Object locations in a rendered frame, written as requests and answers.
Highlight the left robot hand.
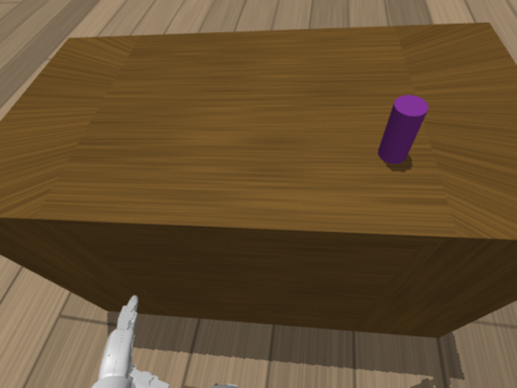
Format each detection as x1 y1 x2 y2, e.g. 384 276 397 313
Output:
98 295 171 388

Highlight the can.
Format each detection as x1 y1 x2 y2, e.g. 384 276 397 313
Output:
378 95 428 164

